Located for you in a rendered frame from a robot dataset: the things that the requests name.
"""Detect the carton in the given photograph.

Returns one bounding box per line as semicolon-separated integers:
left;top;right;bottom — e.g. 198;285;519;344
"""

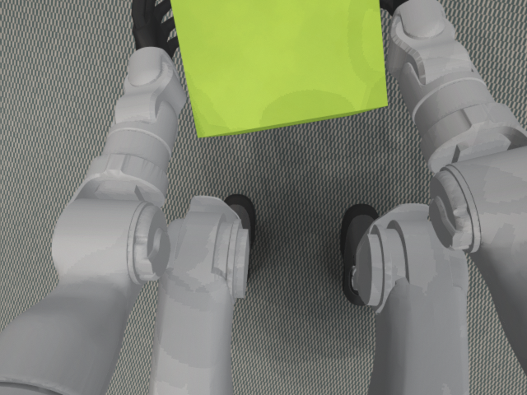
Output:
170;0;388;138

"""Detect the robot right forearm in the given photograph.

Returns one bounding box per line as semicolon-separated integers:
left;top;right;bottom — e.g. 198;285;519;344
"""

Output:
386;0;527;173

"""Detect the robot left hand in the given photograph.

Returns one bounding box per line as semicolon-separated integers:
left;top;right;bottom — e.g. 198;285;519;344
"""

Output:
131;0;180;61

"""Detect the robot left forearm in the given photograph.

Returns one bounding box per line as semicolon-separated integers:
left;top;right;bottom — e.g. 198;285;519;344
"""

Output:
52;47;186;270

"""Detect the right robot upper arm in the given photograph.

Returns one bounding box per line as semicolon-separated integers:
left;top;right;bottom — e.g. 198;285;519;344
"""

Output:
429;146;527;377

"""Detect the left robot shin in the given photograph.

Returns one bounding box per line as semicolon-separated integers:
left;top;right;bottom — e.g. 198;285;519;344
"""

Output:
158;196;243;281

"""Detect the robot left foot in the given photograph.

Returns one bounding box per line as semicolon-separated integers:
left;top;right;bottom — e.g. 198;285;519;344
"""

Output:
224;194;255;282

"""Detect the robot right hand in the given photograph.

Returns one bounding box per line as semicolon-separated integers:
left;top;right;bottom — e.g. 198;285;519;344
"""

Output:
380;0;408;16

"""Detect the left robot upper arm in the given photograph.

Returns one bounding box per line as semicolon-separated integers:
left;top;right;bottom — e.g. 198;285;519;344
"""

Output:
0;198;170;395

